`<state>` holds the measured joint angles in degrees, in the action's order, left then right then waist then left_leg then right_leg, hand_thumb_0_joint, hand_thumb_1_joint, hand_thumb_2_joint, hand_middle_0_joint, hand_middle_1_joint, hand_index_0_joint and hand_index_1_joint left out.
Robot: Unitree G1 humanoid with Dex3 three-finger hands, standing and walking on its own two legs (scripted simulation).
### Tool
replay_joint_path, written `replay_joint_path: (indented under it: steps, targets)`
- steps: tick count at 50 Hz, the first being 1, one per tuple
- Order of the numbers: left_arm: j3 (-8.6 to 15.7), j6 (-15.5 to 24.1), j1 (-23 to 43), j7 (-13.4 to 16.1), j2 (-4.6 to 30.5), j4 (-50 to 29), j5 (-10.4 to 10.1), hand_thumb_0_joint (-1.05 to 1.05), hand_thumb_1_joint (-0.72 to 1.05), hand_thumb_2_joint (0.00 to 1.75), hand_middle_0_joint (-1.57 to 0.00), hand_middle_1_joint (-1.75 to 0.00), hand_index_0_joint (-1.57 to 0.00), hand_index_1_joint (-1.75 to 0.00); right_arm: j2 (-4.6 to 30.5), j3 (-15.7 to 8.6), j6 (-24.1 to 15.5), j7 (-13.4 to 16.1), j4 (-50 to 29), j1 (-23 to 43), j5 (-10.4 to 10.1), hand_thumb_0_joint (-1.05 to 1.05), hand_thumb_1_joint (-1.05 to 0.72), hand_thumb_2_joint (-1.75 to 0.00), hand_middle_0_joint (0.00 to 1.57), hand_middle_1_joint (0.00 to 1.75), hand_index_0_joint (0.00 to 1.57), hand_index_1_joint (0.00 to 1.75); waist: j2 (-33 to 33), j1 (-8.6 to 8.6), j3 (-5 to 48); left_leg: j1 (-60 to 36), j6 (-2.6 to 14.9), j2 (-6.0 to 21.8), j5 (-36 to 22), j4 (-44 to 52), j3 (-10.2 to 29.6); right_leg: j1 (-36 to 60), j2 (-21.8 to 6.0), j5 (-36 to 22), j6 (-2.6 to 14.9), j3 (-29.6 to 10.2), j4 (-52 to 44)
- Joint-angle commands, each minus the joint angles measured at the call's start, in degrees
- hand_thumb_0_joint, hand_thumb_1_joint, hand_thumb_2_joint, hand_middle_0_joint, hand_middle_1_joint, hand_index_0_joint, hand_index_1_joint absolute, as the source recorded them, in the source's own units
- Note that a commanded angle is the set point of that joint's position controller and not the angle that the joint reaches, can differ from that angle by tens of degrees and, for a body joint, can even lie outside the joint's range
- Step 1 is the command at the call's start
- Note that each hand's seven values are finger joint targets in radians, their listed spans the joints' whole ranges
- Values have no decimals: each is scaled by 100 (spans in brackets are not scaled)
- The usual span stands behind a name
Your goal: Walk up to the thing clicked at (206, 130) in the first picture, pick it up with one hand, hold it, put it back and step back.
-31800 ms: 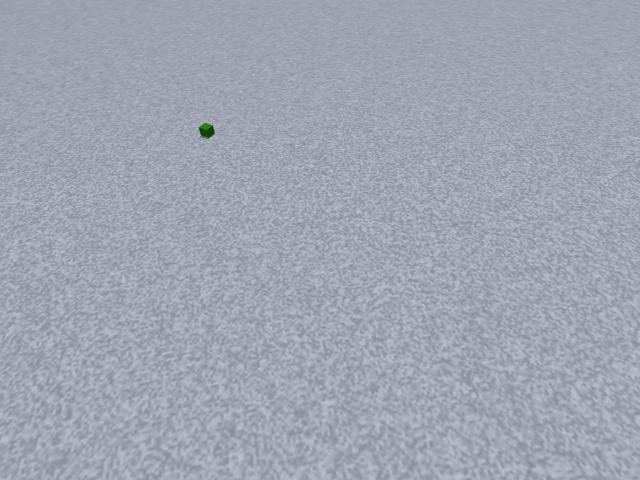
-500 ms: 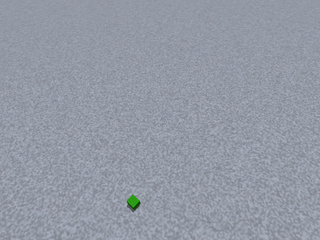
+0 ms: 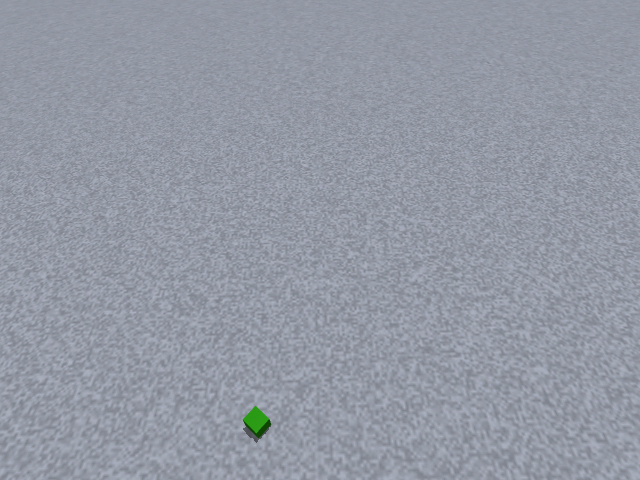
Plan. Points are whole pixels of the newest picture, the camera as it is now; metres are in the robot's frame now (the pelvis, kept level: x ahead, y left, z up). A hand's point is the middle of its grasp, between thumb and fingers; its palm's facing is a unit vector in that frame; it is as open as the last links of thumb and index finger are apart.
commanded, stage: stand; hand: left
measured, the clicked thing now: (257, 422) +0.45 +0.22 -0.76
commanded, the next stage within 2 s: rise first in 1.84 s
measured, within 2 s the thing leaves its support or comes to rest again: neither
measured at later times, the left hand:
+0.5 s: hand out of the picture +0.10 +0.24 -0.15, palm faces -0.02 -0.94 -0.34, open 7.4 cm
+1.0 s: hand out of the picture +0.09 +0.25 -0.15, palm faces -0.03 -0.94 -0.34, open 7.4 cm
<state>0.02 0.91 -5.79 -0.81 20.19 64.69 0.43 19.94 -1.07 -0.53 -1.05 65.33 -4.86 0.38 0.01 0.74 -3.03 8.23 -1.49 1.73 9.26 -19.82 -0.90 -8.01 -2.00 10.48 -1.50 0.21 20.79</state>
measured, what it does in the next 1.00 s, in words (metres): stands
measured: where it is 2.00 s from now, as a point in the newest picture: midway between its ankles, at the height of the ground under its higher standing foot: outside the picture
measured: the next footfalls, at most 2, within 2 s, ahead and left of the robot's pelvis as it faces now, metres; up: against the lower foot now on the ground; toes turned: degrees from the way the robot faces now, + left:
none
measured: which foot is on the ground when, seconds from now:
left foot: down 0.00-1.00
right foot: down 0.00-1.00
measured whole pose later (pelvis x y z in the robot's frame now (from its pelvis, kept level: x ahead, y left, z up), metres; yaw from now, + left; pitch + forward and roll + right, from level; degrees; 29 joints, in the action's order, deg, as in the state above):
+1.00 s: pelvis +0.02 -0.01 +0.00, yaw +0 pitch -2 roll +0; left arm 0.1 0.4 -5.9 -0.7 20.3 64.9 0.3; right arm 19.8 -0.2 -0.6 -0.6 65.7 -5.7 0.4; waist 0.0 0.3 -3.0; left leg 6.7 -2.1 2.5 9.7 -18.2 -0.7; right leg -6.3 -1.2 10.8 -0.9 0.5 19.0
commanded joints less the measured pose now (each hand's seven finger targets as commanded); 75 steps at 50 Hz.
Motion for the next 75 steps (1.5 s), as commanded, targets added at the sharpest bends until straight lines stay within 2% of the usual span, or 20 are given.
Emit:
replay_joint_path:
  steps: [1, 3, 20, 23, 25, 30, 35, 36, 40, 42, 45, 67, 75]
  targets:
    - [246, 133, 153, 92, 1259, -352, 5, 0, 90, 90, -20, -30, -20, -30, 1251, -194, -123, 81, -349, 350, 8, 0, -90, -90, 20, 30, 20, 30, 43, -45, 474, -199, 176, 565, -303, 355, 522, -2, -563, -438, 220, -554, -467]
    - [255, 141, 201, 108, 1287, -368, 12, 0, 90, 90, -20, -30, -20, -30, 1199, -190, -122, 85, -352, 336, -1, 0, -90, -90, 20, 30, 20, 30, -66, -20, 521, -263, 160, 588, -603, 321, 523, 34, -558, -673, 224, -505, -430]
    - [263, 108, 257, 111, 1261, -348, -4, 0, 90, 90, -20, -30, -20, -30, 1213, -134, -109, 113, -280, 286, -2, 0, -90, -90, 20, 30, 20, 30, -32, -27, 537, -328, 135, 632, -806, 326, 446, 200, -552, -967, 215, -482, -475]
    - [276, 99, 257, 111, 1289, -330, -8, 0, 90, 90, -20, -30, -20, -30, 1202, -121, -98, 112, -286, 266, 9, 0, -90, -90, 20, 30, 20, 30, -12, -18, 448, -241, 142, 602, -429, 404, 432, 120, -530, -597, 206, -483, -544]
    - [268, 83, 298, 110, 1257, -335, -10, 0, 90, 90, -20, -30, -20, -30, 1232, -128, -102, 116, -291, 268, 11, 0, -90, -90, 20, 30, 20, 30, 56, -12, 373, -215, 144, 607, -394, 406, 436, 70, -533, -490, 216, -506, -566]
    - [263, 90, 246, 100, 1259, -340, 8, 0, 90, 90, -20, -30, -20, -30, 1237, -132, -118, 115, -317, 284, 10, 0, -90, -90, 20, 30, 20, 30, 31, -47, 541, -328, 159, 641, -661, 384, 444, 163, -541, -723, 235, -477, -495]
    - [251, 95, 241, 107, 1263, -338, 4, 0, 90, 90, -20, -30, -20, -30, 1237, -120, -110, 117, -299, 275, 8, 0, -90, -90, 20, 30, 20, 30, -30, -56, 448, -282, 162, 633, -595, 385, 469, 130, -551, -647, 226, -480, -560]
    - [259, 96, 270, 107, 1286, -362, 14, 0, 90, 90, -20, -30, -20, -30, 1239, -126, -113, 121, -321, 237, 13, 0, -90, -90, 20, 30, 20, 30, -30, -31, 630, -375, 180, 643, -659, 352, 438, 180, -570, -770, 234, -491, -531]
    - [246, 97, 265, 110, 1272, -339, 4, 0, 90, 90, -20, -30, -20, -30, 1218, -112, -96, 118, -290, 187, 9, 0, -90, -90, 20, 30, 20, 30, -44, -27, 455, -241, 183, 612, -405, 416, 453, 115, -552, -494, 213, -474, -582]
    - [241, 89, 209, 110, 1259, -335, 4, 0, 90, 90, -20, -30, -20, -30, 1227, -115, -101, 117, -290, 204, 7, 0, -90, -90, 20, 30, 20, 30, -21, -42, 419, -275, 175, 626, -478, 426, 476, 80, -533, -495, 222, -457, -577]
    - [243, 88, 200, 104, 1269, -345, -6, 0, 90, 90, -20, -30, -20, -30, 1249, -123, -112, 118, -284, 185, 14, 0, -90, -90, 20, 30, 20, 30, 12, -57, 516, -323, 174, 628, -712, 408, 453, 158, -542, -726, 247, -461, -506]
    - [224, 90, 161, 126, 1268, -390, 11, 0, 90, 90, -20, -30, -20, -30, 1253, -130, -95, 131, -349, 187, 11, 0, -90, -90, 20, 30, 20, 30, 43, -47, 533, -434, 174, 636, -953, 340, 426, 199, -556, -1010, 238, -420, -471]
    - [228, 76, 130, 130, 1300, -367, 10, 0, 90, 90, -20, -30, -20, -30, 1207, -121, -75, 119, -329, 203, 6, 0, -90, -90, 20, 30, 20, 30, -59, -62, 328, -270, 187, 611, -525, 451, 445, 123, -535, -596, 236, -434, -563]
